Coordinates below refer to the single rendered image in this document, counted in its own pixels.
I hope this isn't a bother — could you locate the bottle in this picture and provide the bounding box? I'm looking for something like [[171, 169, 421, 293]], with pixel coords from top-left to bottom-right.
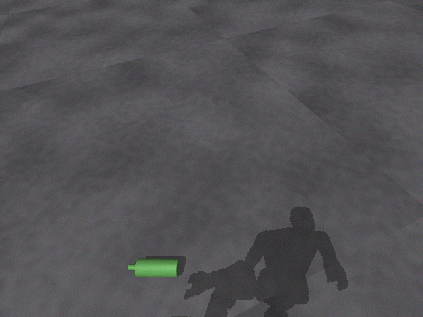
[[128, 258, 180, 277]]

